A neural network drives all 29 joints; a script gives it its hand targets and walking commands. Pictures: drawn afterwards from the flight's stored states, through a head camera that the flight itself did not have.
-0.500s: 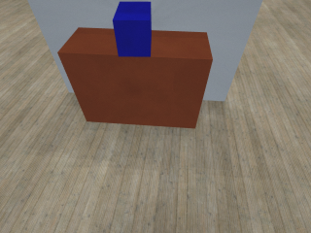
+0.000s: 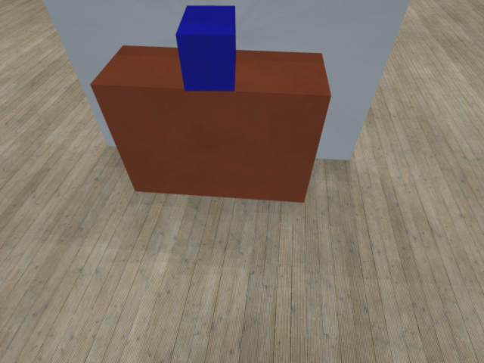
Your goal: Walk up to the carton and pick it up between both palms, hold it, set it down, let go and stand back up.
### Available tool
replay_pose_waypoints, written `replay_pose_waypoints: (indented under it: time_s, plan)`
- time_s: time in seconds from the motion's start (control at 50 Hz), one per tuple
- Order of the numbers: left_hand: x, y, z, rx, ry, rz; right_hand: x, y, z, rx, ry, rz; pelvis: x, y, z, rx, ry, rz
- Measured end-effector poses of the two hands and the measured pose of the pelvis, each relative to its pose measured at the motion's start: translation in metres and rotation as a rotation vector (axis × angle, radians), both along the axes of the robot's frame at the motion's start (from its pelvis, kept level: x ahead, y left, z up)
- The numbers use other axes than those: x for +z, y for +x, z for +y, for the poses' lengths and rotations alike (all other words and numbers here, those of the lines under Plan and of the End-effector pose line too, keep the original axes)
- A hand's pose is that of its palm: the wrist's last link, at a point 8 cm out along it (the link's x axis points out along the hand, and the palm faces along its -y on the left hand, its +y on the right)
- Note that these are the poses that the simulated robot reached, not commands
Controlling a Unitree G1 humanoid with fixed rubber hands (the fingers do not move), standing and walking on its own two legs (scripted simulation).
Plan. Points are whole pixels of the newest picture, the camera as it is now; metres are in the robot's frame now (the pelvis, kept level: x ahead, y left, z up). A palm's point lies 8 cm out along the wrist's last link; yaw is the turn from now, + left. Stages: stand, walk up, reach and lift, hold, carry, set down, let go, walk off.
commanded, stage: stand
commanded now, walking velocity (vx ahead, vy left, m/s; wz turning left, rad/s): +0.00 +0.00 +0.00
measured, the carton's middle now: (210, 47) +1.20 +0.13 -0.02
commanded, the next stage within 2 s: walk up in 0.50 s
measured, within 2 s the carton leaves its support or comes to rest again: neither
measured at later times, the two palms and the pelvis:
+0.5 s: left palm out of the picture -0.02 +0.19 -0.15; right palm out of the picture -0.02 -0.19 -0.15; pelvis +0.00 +0.00 +0.00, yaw +0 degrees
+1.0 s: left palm out of the picture +0.04 +0.34 -0.16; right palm out of the picture +0.15 -0.26 -0.12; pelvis +0.05 +0.04 -0.04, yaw +2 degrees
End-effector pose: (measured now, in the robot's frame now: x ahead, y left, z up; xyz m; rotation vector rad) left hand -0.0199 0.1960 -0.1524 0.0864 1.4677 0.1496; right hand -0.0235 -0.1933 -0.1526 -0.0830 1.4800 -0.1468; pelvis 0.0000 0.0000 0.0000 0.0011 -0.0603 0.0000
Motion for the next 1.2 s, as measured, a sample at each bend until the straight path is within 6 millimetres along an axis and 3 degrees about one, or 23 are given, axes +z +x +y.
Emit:
replay_pose_waypoints:
  time_s: [0.7, 0.76, 0.8, 0.92, 0.98, 1.06, 1.12, 1.2]
  plan:
    - [0.001, 0.003, -0.007, 0.014, -0.004, -0.004, 0.0, 0.005, -0.005, -0.006, 0.006, 0.003, -0.001, 0.007, -0.006, 0.006, -0.002, 0.006]
    - [0.001, 0.01, 0.008, 0.039, 0.024, -0.091, -0.001, 0.019, -0.018, 0.034, -0.018, -0.048, -0.007, 0.01, -0.002, 0.031, -0.014, 0.003]
    - [0.004, 0.013, 0.026, 0.053, 0.064, -0.141, 0.001, 0.039, -0.03, 0.075, -0.053, -0.091, -0.01, 0.013, 0.004, 0.048, -0.027, -0.004]
    - [0.002, 0.023, 0.1, 0.017, 0.177, -0.175, 0.022, 0.132, -0.057, 0.174, -0.184, -0.334, -0.026, 0.033, 0.03, 0.072, -0.027, -0.025]
    - [-0.004, 0.046, 0.138, -0.011, 0.218, -0.178, 0.029, 0.166, -0.063, 0.196, -0.249, -0.458, -0.041, 0.047, 0.042, 0.048, 0.01, -0.025]
    - [0.007, 0.108, 0.166, -0.089, 0.266, -0.271, 0.037, 0.186, -0.064, 0.192, -0.292, -0.519, -0.044, 0.064, 0.047, -0.001, 0.032, -0.039]
    - [0.022, 0.163, 0.172, -0.165, 0.282, -0.367, 0.039, 0.192, -0.065, 0.183, -0.299, -0.534, -0.044, 0.079, 0.047, -0.031, 0.037, -0.049]
    - [0.04, 0.237, 0.161, -0.257, 0.278, -0.489, 0.029, 0.194, -0.07, 0.154, -0.285, -0.512, -0.046, 0.104, 0.044, -0.057, 0.03, -0.065]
